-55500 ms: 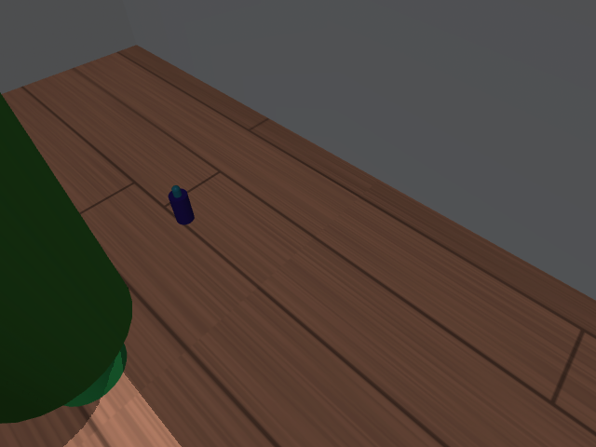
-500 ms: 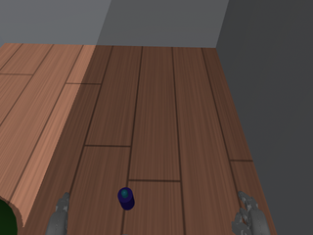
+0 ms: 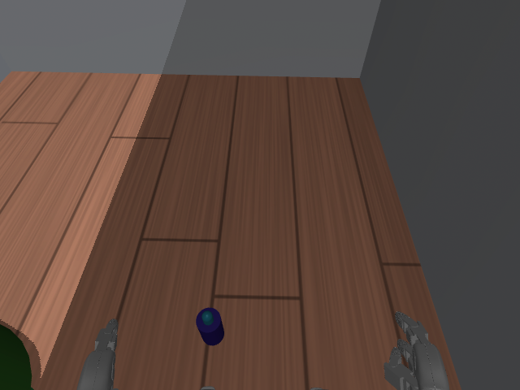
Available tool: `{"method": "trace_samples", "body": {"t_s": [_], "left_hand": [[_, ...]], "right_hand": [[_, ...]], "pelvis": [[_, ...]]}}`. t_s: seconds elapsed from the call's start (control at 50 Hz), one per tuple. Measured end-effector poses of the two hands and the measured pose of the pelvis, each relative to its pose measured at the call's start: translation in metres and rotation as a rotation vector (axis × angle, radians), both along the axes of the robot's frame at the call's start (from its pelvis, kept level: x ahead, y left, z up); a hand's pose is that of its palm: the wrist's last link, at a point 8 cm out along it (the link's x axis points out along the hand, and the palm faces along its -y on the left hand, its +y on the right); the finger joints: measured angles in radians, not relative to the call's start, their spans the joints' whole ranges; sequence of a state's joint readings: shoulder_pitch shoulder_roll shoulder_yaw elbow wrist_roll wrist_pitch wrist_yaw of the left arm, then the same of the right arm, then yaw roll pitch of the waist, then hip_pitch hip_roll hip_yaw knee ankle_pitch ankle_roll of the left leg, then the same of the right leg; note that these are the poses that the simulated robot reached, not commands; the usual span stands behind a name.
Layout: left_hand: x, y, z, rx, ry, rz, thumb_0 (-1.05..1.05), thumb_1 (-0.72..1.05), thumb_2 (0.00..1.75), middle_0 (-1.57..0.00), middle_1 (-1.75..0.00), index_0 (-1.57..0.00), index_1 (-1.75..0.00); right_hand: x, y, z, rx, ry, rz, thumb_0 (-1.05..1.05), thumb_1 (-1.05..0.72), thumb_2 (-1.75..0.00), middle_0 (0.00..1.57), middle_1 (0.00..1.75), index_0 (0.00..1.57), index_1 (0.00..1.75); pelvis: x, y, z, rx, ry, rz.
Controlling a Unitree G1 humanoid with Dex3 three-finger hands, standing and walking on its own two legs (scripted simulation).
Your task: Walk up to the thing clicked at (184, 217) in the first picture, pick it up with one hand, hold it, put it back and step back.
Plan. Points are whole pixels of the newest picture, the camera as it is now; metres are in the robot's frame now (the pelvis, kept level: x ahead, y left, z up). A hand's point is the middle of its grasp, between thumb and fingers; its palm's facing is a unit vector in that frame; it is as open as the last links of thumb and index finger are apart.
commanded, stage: home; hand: left
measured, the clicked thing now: (210, 324) +0.42 +0.16 -0.62
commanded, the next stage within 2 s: stand in 0.62 s
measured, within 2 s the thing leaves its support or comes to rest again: neither
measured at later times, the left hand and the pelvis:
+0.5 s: hand (138, 375) +0.17 +0.18 -0.06, palm faces +0.09 -0.96 -0.28, open 17.5 cm; pelvis +0.01 +0.00 +0.00, yaw +0 degrees
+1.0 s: hand (137, 373) +0.18 +0.19 -0.06, palm faces +0.10 -0.96 -0.28, open 13.6 cm; pelvis +0.01 +0.01 +0.00, yaw +0 degrees
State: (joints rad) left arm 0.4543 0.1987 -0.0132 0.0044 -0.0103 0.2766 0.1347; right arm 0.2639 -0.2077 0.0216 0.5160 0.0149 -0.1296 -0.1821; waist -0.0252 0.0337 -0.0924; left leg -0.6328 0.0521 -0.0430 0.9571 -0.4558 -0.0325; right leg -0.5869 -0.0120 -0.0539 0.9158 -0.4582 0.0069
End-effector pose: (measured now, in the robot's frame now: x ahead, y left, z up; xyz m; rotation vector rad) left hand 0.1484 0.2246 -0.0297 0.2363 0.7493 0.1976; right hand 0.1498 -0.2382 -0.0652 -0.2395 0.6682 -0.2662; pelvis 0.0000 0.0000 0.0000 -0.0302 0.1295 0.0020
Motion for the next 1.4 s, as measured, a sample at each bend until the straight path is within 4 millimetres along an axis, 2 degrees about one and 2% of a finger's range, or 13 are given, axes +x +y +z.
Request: {"method": "trace_samples", "body": {"t_s": [0.8,0.92,1.06,1.14,1.26,1.4], "left_hand": [[0.008,0.007,0.0,-0.002,-0.004,0.006,-0.01,-0.52,0.08,-0.07,-0.07,-0.07,-0.07],[0.008,0.008,0.0,-0.004,-0.003,0.003,-0.01,-0.3,0.3,-0.15,-0.19,-0.15,-0.2],[0.008,0.008,0.0,-0.003,-0.003,0.002,0.0,0.16,0.67,-0.19,-0.27,-0.19,-0.27],[0.008,0.019,-0.02,0.042,0.033,-0.096,0.0,0.45,0.79,-0.2,-0.29,-0.2,-0.29],[-0.017,0.051,-0.042,0.051,0.18,-0.071,0.01,0.75,0.87,-0.2,-0.3,-0.2,-0.3],[-0.059,0.075,-0.049,0.06,0.34,-0.005,0.01,0.87,0.9,-0.2,-0.3,-0.2,-0.3]], "right_hand": [[0.007,0.007,0.0,-0.006,0.011,0.001,0.01,-0.9,-0.9,0.2,0.3,0.2,0.3],[0.007,0.007,0.001,-0.009,0.007,-0.001,0.01,-0.9,-0.9,0.2,0.3,0.2,0.3],[0.006,0.008,0.001,-0.006,0.008,0.001,0.01,-0.9,-0.9,0.2,0.3,0.2,0.3],[0.0,0.002,-0.013,-0.043,0.176,0.13,0.01,-0.9,-0.9,0.2,0.3,0.2,0.3],[-0.026,-0.023,-0.016,-0.027,0.334,0.094,0.01,-0.9,-0.9,0.2,0.3,0.2,0.3],[-0.061,-0.038,-0.01,-0.031,0.452,0.023,0.01,-0.9,-0.9,0.2,0.3,0.2,0.3]], "pelvis": [[0.009,0.006,0.0,-0.005,0.007,-0.001],[0.008,0.007,0.0,-0.006,0.004,-0.001],[0.008,0.007,0.0,-0.006,0.005,-0.001],[0.003,0.007,0.006,0.014,-0.053,-0.002],[0.003,0.008,0.016,0.031,-0.1,-0.001],[0.004,0.014,0.03,0.027,-0.137,0.0]]}}
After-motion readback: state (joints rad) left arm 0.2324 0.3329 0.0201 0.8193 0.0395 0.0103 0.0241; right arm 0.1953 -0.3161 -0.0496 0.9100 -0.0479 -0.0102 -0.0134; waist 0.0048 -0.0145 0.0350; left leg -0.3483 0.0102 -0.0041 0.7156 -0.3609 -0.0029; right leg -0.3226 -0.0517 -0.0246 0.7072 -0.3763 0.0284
